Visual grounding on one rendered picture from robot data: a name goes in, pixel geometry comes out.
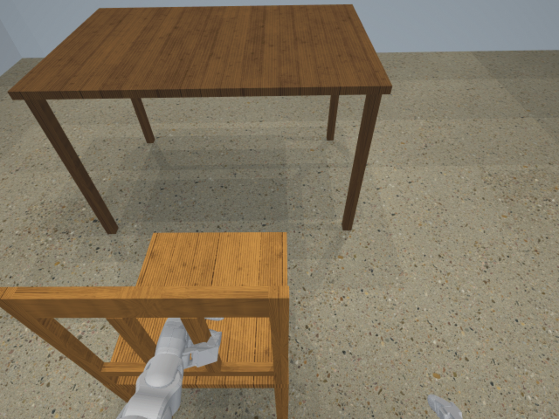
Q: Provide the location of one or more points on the robot left hand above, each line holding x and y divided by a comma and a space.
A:
174, 339

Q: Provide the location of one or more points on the chair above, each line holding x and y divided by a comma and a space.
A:
238, 276

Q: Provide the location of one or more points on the left robot forearm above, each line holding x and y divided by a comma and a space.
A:
158, 390

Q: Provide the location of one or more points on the robot right hand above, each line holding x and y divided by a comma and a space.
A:
443, 408

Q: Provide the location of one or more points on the table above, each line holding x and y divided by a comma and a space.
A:
209, 51

